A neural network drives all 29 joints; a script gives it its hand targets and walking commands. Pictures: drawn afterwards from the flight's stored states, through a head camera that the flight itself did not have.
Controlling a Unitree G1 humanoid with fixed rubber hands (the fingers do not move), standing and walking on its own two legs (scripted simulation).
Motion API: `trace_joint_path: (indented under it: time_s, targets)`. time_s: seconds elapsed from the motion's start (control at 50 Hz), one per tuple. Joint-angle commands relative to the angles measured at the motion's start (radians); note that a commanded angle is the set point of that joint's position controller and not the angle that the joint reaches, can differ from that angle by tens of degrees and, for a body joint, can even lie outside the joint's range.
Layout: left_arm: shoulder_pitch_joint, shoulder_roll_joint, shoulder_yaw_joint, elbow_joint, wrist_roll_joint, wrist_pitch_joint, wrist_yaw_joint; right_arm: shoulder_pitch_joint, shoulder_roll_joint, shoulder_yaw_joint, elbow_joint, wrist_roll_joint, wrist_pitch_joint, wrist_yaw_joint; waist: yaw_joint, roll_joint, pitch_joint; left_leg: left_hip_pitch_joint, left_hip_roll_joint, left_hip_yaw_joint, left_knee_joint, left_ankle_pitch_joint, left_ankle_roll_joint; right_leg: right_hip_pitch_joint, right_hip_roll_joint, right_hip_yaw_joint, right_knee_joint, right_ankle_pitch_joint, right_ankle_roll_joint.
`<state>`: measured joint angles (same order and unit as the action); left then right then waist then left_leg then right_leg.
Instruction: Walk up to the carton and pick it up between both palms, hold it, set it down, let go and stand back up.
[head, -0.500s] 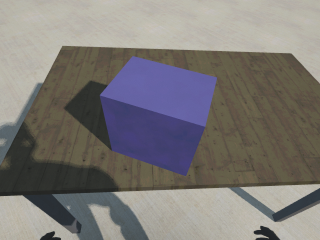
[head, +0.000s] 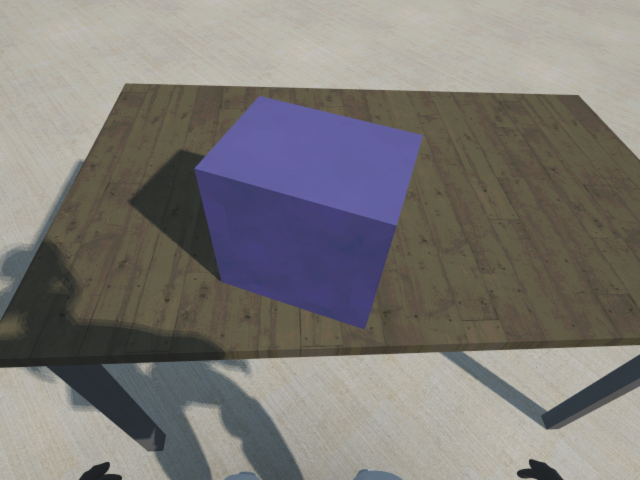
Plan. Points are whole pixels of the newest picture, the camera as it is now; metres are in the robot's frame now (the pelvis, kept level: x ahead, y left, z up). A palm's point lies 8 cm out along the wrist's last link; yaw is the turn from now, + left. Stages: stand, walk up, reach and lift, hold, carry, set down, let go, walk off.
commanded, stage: walk up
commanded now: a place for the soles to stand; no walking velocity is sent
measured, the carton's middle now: (313, 215) +0.47 +0.01 +0.06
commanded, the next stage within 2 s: reach and lift in 0.96 s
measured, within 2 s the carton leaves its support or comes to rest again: neither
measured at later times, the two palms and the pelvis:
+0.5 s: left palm out of the picture +0.08 +0.28 -0.11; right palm out of the picture +0.07 -0.31 -0.08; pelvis -0.01 -0.01 +0.00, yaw +0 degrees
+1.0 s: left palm out of the picture +0.10 +0.29 -0.10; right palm out of the picture +0.10 -0.30 -0.07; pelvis -0.01 +0.00 +0.00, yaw +0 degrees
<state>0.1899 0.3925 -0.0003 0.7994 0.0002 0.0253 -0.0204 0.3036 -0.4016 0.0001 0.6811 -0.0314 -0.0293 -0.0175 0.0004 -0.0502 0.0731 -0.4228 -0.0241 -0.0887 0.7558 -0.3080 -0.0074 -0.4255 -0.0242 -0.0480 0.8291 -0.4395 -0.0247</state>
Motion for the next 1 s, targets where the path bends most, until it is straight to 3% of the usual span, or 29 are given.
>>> trace_joint_path:
  time_s: [0.0,0.04,0.06,0.1,0.18,0.2,0.22,0.24,0.26,0.28,0.3,0.36,0.4,0.42,0.44,0.46,0.52,0.58,0.6,0.62,0.64,0.7,0.72,0.76,0.82,0.86,0.94,0.96,0.98]
  targets:
    - [0.094,0.238,0.124,-0.011,0.033,-0.031,-0.002,-0.099,-0.239,-0.096,-0.021,0.006,-0.027,-0.025,0.085,0.066,-0.096,-0.177,0.107,-0.201,-0.139,-0.071,0.12,0.195,-0.084,0.18,-0.259,-0.077,-0.068]
    - [0.033,0.309,0.143,-0.049,0.041,-0.038,0.0,-0.032,-0.193,-0.094,-0.017,0.006,-0.018,-0.028,0.048,-0.133,-0.071,-0.2,-0.064,0.049,0.205,-0.213,0.055,0.126,-0.317,0.483,-0.517,-0.152,-0.158]
    - [-0.014,0.324,0.148,-0.06,0.043,-0.042,-0.001,0.014,-0.227,-0.107,0.014,0.003,-0.015,-0.027,0.034,-0.081,-0.062,-0.138,-0.028,0.04,0.293,-0.262,0.043,0.046,-0.368,0.494,-0.507,-0.184,-0.211]
    - [-0.054,0.285,0.128,-0.085,0.042,-0.038,0.007,0.074,-0.232,-0.111,0.025,0.012,-0.015,-0.017,-0.005,-0.081,-0.029,-0.084,-0.023,0.064,0.287,-0.247,0.054,-0.014,-0.321,0.402,-0.479,-0.13,-0.225]
    - [-0.066,0.252,0.115,-0.097,0.033,-0.025,0.004,0.145,-0.18,-0.096,0.058,0.009,-0.039,-0.016,-0.036,-0.061,-0.115,0.108,-0.023,0.164,-0.02,-0.046,0.064,0.018,-0.204,0.185,-0.274,0.117,-0.139]
    - [-0.054,0.235,0.106,-0.093,0.022,-0.022,0.003,0.17,-0.179,-0.092,0.062,0.012,-0.046,-0.021,-0.034,-0.035,-0.143,0.142,-0.023,0.117,-0.117,-0.011,0.069,0.047,-0.18,0.168,-0.19,0.186,-0.117]
    - [-0.016,0.211,0.1,-0.091,0.017,-0.018,0.004,0.15,-0.193,-0.096,0.058,-0.004,-0.051,-0.025,-0.014,0.073,-0.164,0.185,0.04,-0.048,-0.21,-0.04,0.097,0.01,-0.142,0.121,-0.061,0.162,-0.079]
    - [-0.013,0.172,0.09,-0.094,0.005,-0.012,0.004,0.096,-0.241,-0.102,0.027,-0.013,-0.06,-0.034,0.015,0.191,-0.113,0.14,0.218,-0.392,-0.303,-0.006,0.152,-0.078,-0.057,0.07,0.078,0.079,-0.021]
    - [-0.033,0.178,0.086,-0.1,0.002,-0.003,0.008,0.042,-0.309,-0.112,-0.009,-0.015,-0.061,-0.038,0.016,0.204,-0.046,0.09,0.307,-0.546,-0.345,0.046,0.234,-0.151,-0.001,0.087,0.121,-0.143,0.0]
    - [-0.02,0.208,0.101,-0.08,0.013,-0.002,0.011,0.025,-0.325,-0.115,-0.003,-0.011,-0.061,-0.041,0.027,0.177,-0.027,0.06,0.331,-0.526,-0.318,0.14,0.284,-0.113,-0.02,0.117,0.16,-0.17,0.007]
    - [-0.005,0.195,0.098,-0.079,0.013,-0.008,0.013,0.0,-0.305,-0.11,-0.015,-0.01,-0.063,-0.039,0.036,0.161,-0.021,0.047,0.326,-0.523,-0.304,0.212,0.283,-0.101,-0.03,0.12,0.151,-0.159,0.002]
    - [0.041,0.197,0.109,-0.039,0.007,-0.027,0.005,-0.026,-0.272,-0.107,-0.021,0.0,-0.06,-0.038,0.048,0.215,-0.092,0.048,0.214,-0.296,-0.189,0.428,0.205,0.076,-0.015,0.048,-0.007,0.0,-0.012]
    - [0.058,0.193,0.111,-0.024,0.01,-0.045,0.013,-0.023,-0.222,-0.089,-0.013,0.011,-0.048,-0.035,0.061,0.177,-0.115,-0.029,0.133,-0.155,-0.083,0.361,0.123,0.237,-0.036,0.064,-0.231,0.215,-0.041]
    - [0.08,0.243,0.12,-0.027,0.022,-0.058,0.019,0.01,-0.173,-0.075,-0.019,0.023,-0.048,-0.033,0.062,0.008,-0.168,-0.072,0.072,-0.088,0.049,0.274,0.073,0.319,-0.153,0.238,-0.304,0.283,-0.082]
    - [0.057,0.27,0.122,-0.031,0.028,-0.066,0.023,0.042,-0.158,-0.073,-0.003,0.025,-0.041,-0.032,0.037,-0.057,-0.153,-0.12,0.01,0.015,0.127,0.081,0.037,0.309,-0.283,0.406,-0.382,0.202,-0.146]
    - [0.01,0.285,0.115,-0.036,0.023,-0.067,0.019,0.044,-0.184,-0.089,0.02,0.021,-0.035,-0.033,0.007,-0.018,-0.137,-0.057,0.005,0.061,0.117,-0.196,0.042,0.219,-0.349,0.427,-0.394,0.132,-0.209]
    - [-0.052,0.265,0.103,-0.046,0.023,-0.055,0.011,0.078,-0.184,-0.091,0.048,0.012,-0.047,-0.02,-0.021,0.003,-0.087,0.099,0.018,0.068,-0.036,-0.126,0.064,0.035,-0.249,0.282,-0.356,-0.013,-0.146]
    - [-0.066,0.206,0.087,-0.056,0.016,-0.047,0.007,0.05,-0.224,-0.095,0.034,0.008,-0.062,-0.02,0.004,0.089,-0.077,0.087,0.148,-0.238,-0.204,0.06,0.152,-0.001,-0.073,0.091,-0.141,0.031,-0.027]
    - [-0.03,0.191,0.092,-0.044,0.014,-0.041,0.001,0.008,-0.25,-0.096,0.03,0.004,-0.063,-0.019,0.023,0.146,-0.105,0.064,0.195,-0.348,-0.256,-0.059,0.178,0.02,-0.025,0.082,-0.1,-0.026,-0.015]
    - [-0.005,0.197,0.091,-0.029,0.012,-0.038,0.001,-0.037,-0.268,-0.091,0.018,0.01,-0.06,-0.02,0.046,0.127,-0.074,-0.036,0.205,-0.355,-0.271,-0.151,0.198,0.089,-0.022,0.077,-0.125,-0.053,-0.023]
    - [-0.005,0.205,0.089,-0.035,0.021,-0.042,0.001,-0.071,-0.258,-0.087,0.011,0.012,-0.057,-0.02,0.052,0.117,-0.055,-0.069,0.178,-0.305,-0.252,-0.134,0.18,0.12,-0.033,0.1,-0.178,-0.05,-0.035]
    - [0.0,0.259,0.107,-0.02,0.027,-0.072,0.003,-0.029,-0.184,-0.067,0.034,0.011,-0.05,-0.016,0.031,-0.029,-0.087,-0.067,0.022,-0.016,-0.051,-0.005,0.065,0.174,-0.222,0.328,-0.399,-0.036,-0.115]
    - [-0.006,0.269,0.105,-0.018,0.024,-0.073,0.005,-0.012,-0.186,-0.072,0.031,0.011,-0.05,-0.015,0.015,-0.006,-0.099,-0.029,0.021,0.006,-0.03,-0.014,0.056,0.155,-0.246,0.333,-0.401,-0.001,-0.133]
    - [-0.058,0.252,0.092,-0.032,0.022,-0.064,0.007,0.023,-0.197,-0.076,0.043,0.013,-0.057,-0.014,-0.005,0.021,-0.136,0.067,0.031,-0.002,-0.079,0.046,0.07,0.115,-0.2,0.239,-0.321,0.097,-0.119]
    - [-0.063,0.216,0.089,-0.036,0.01,-0.055,0.005,0.002,-0.233,-0.08,0.042,0.012,-0.065,-0.016,0.015,0.088,-0.14,0.091,0.121,-0.189,-0.135,0.191,0.133,0.085,-0.084,0.094,-0.157,0.175,-0.044]
    - [-0.039,0.206,0.088,-0.032,0.008,-0.052,0.006,-0.025,-0.239,-0.076,0.034,0.011,-0.067,-0.019,0.035,0.123,-0.152,0.059,0.16,-0.245,-0.17,0.178,0.158,0.13,-0.064,0.091,-0.15,0.132,-0.037]
    - [-0.037,0.23,0.092,-0.027,0.019,-0.064,0.004,-0.026,-0.198,-0.07,0.021,0.02,-0.062,-0.022,0.021,0.054,-0.163,0.015,0.083,-0.121,-0.117,0.149,0.1,0.188,-0.14,0.15,-0.246,0.169,-0.083]
    - [-0.34,0.128,0.022,-0.297,0.02,0.155,0.041,-0.377,-0.021,-0.214,0.315,-0.101,-0.22,0.028,-0.061,0.251,-0.027,-0.121,0.075,0.128,-0.161,-0.153,-0.031,0.093,0.042,-0.076,-0.092,0.041,-0.047]
    - [-0.23,0.079,0.052,-0.332,0.057,0.235,0.062,-0.315,-0.102,-0.224,0.342,-0.11,-0.234,0.061,-0.061,0.293,0.04,-0.27,0.131,0.116,-0.233,-0.247,0.015,0.243,0.073,-0.078,-0.01,0.085,-0.044]
